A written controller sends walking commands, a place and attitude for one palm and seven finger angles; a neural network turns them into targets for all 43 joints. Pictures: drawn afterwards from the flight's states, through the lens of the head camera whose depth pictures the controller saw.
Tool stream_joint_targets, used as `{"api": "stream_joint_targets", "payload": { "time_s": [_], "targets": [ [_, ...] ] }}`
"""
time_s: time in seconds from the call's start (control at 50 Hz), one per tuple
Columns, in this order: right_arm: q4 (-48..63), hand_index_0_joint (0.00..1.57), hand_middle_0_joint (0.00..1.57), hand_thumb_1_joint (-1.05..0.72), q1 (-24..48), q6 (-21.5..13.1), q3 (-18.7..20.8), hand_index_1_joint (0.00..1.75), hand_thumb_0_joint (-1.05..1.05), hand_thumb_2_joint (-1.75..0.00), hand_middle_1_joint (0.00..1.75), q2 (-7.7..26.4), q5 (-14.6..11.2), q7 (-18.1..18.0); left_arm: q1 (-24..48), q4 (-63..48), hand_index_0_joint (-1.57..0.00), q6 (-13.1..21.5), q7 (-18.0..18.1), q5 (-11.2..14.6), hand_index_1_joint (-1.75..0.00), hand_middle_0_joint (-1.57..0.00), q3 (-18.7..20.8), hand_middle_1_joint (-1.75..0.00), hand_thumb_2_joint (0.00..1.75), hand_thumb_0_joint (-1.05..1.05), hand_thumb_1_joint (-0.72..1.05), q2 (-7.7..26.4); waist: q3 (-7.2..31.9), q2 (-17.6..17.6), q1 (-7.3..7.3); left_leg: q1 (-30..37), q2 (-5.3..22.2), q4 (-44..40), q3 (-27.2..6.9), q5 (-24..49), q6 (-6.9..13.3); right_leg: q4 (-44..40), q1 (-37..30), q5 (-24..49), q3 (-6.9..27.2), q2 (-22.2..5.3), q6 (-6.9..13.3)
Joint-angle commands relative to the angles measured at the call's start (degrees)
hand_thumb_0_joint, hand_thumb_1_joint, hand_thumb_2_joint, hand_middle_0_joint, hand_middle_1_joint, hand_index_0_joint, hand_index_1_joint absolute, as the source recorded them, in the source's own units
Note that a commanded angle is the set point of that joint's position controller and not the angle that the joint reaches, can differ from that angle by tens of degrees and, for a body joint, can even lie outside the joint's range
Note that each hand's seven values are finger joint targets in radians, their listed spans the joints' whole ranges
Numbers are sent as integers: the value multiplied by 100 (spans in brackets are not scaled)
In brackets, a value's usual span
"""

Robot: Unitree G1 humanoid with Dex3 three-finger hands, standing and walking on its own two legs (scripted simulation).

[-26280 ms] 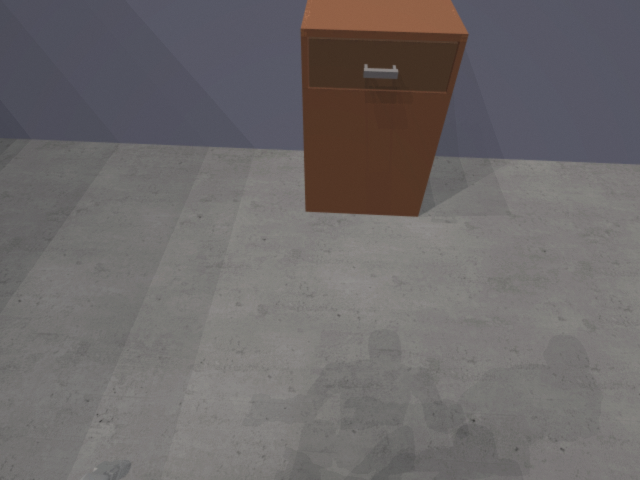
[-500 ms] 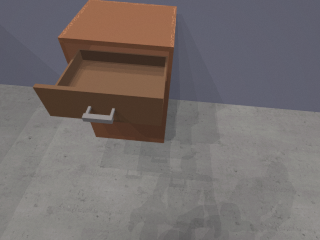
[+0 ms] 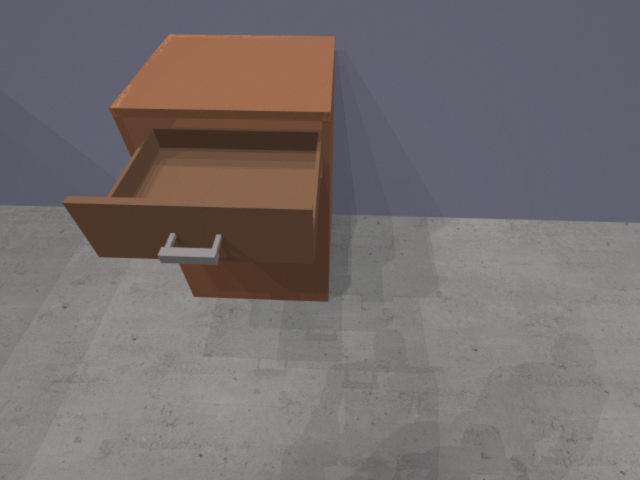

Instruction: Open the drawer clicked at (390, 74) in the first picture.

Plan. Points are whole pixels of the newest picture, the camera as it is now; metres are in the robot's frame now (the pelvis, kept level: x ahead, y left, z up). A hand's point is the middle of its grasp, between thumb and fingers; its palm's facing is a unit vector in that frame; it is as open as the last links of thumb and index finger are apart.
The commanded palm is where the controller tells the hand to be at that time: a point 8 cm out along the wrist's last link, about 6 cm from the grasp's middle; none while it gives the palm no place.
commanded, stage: let the arm hang, fingers relaxed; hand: left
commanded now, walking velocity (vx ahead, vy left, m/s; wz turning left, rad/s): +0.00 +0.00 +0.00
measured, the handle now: (192, 247) +0.53 +0.28 -0.09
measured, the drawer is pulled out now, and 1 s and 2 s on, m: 0.30 0.30 0.30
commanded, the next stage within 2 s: look to check the result in 0.18 s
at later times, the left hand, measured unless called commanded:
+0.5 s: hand out of the picture -0.01 +0.14 -0.17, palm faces +0.06 -0.98 -0.16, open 7.3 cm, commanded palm none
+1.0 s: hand out of the picture +0.00 +0.14 -0.17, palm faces +0.06 -0.98 -0.18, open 7.3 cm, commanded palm none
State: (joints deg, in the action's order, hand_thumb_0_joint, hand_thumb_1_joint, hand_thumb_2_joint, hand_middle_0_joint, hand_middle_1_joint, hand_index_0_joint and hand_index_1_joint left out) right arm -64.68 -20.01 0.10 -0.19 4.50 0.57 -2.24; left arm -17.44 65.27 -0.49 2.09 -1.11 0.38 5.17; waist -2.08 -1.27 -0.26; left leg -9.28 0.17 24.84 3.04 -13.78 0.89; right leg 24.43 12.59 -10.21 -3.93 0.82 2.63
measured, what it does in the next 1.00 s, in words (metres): stands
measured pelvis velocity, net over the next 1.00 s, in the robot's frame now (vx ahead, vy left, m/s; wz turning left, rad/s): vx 0.02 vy -0.02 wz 0.01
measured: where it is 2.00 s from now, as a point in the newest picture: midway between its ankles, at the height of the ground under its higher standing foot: outside the picture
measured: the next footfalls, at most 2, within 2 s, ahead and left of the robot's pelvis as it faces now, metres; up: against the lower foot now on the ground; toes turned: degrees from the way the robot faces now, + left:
none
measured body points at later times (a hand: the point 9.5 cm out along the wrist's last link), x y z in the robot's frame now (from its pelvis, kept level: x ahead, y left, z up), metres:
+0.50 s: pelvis +0.01 -0.01 +0.00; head +0.02 -0.01 +0.45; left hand -0.02 +0.20 -0.16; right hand -0.04 -0.20 -0.16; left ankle +0.00 +0.11 -0.74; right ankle +0.04 -0.09 -0.74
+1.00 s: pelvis +0.02 -0.02 +0.00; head +0.03 -0.02 +0.45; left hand +0.00 +0.19 -0.16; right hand -0.02 -0.21 -0.17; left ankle +0.00 +0.11 -0.74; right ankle +0.04 -0.09 -0.74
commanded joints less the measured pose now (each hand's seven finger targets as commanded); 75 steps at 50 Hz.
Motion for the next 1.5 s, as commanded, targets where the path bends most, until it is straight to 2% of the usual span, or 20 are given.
{"api": "stream_joint_targets", "payload": {
  "time_s": [0.0,0.08,0.16,0.24,0.3,0.4,0.44,0.52,0.6,0.68,0.92,0.96,1.0,1.04,1.12,1.18,1.28,1.48],
  "targets": [
    [51,20,20,-90,-684,-10,89,30,0,-90,30,397,22,-23,-561,-108,-20,84,44,27,-30,-20,137,-30,90,0,90,603,-576,83,16,-481,445,-537,-510,-98,192,-722,170,-714,746,-602,116],
    [40,20,20,-90,-702,-27,93,30,0,-90,30,372,27,-32,-557,-120,-20,97,35,34,-30,-20,152,-30,90,0,90,582,-535,46,10,-457,438,-521,-486,32,181,-718,92,-541,772,-628,130],
    [24,20,20,-90,-721,-19,101,30,0,-90,30,374,21,-38,-553,-111,-20,103,35,40,-30,-20,151,-30,90,0,90,587,-466,155,1,-391,452,-509,-483,43,170,-762,36,-515,757,-630,123],
    [18,20,20,-90,-714,-17,98,30,0,-90,30,388,23,-41,-543,-104,-20,104,39,40,-30,-20,143,-30,90,0,90,571,-500,38,1,-366,470,-535,-487,77,160,-756,47,-443,765,-611,125],
    [29,20,20,-90,-701,-27,107,30,0,-90,30,405,12,-49,-568,-81,-20,116,46,36,-30,-20,151,-30,90,0,90,557,-438,117,2,-282,497,-519,-489,221,154,-729,17,-296,733,-603,125],
    [18,20,20,-90,-664,-29,100,30,0,-90,30,426,9,-56,-538,-66,-20,111,47,43,-30,-20,143,-30,90,0,90,563,-451,-46,4,-242,522,-555,-510,254,147,-698,12,-201,717,-587,127],
    [1,20,20,-90,-687,-44,92,30,0,-90,30,431,12,-55,-492,-57,-20,108,41,49,-30,-20,150,-30,90,0,90,586,-371,67,5,-296,525,-596,-529,275,155,-676,-149,-126,701,-606,117],
    [2,20,20,-90,-641,-55,98,30,0,-90,30,439,5,-68,-494,-47,-20,124,49,49,-30,-20,145,-30,90,0,90,568,-338,61,6,-198,545,-573,-520,467,148,-635,-202,160,650,-612,119],
    [11,20,20,-90,-593,-31,112,30,0,-90,30,439,3,-59,-492,-49,-20,115,52,37,-30,-20,145,-30,90,0,90,570,-516,64,11,-220,524,-590,-494,313,132,-706,-27,-89,688,-597,114],
    [-6,20,20,-90,-593,-41,110,30,0,-90,30,450,13,-57,-459,-54,-20,124,45,50,-30,-20,154,-30,90,0,90,594,-379,158,2,-179,506,-577,-476,380,130,-713,-161,-18,709,-620,108],
    [-26,20,20,-90,-533,-33,106,30,0,-90,30,450,6,-59,-397,-54,-20,127,47,46,-30,-20,158,-30,90,0,90,648,-438,35,5,-152,534,-605,-471,408,110,-737,-183,49,665,-622,98],
    [-24,20,20,-90,-531,-31,114,30,0,-90,30,461,9,-54,-415,-57,-20,131,45,49,-30,-20,162,-30,90,0,90,659,-391,185,9,-143,500,-585,-457,404,108,-771,-229,32,715,-632,98],
    [-22,20,20,-90,-513,-21,120,30,0,-90,30,473,-6,-55,-438,-46,-20,139,53,43,-30,-20,158,-30,90,0,90,652,-403,194,6,-79,511,-563,-446,409,100,-803,-166,17,711,-635,91],
    [-36,20,20,-90,-548,-22,115,30,0,-90,30,475,10,-57,-410,-54,-20,140,50,54,-30,-20,160,-30,90,0,90,654,-352,44,-2,-94,498,-553,-431,414,95,-815,-244,44,737,-644,94],
    [-36,20,20,-90,-542,-18,117,30,0,-90,30,478,9,-61,-403,-47,-20,138,53,51,-30,-20,157,-30,90,0,90,643,-454,94,3,-114,520,-569,-445,387,91,-829,-183,-5,703,-631,97],
    [-48,20,20,-90,-539,-24,114,30,0,-90,30,486,6,-59,-416,-47,-20,137,49,58,-30,-20,165,-30,90,0,90,669,-388,102,12,-117,492,-568,-422,394,87,-844,-263,4,745,-650,89],
    [-42,20,20,-90,-527,-30,125,30,0,-90,30,488,5,-69,-412,-42,-20,146,55,63,-30,-20,165,-30,90,0,90,662,-315,19,7,-57,514,-557,-411,514,70,-779,-325,291,717,-648,94],
    [-60,20,20,-90,-514,-47,124,30,0,-90,30,511,-6,-82,-384,-39,-20,150,58,64,-30,-20,165,-30,90,0,90,692,-287,91,11,-27,553,-602,-411,647,63,-695,-414,634,667,-635,90]
  ]
}}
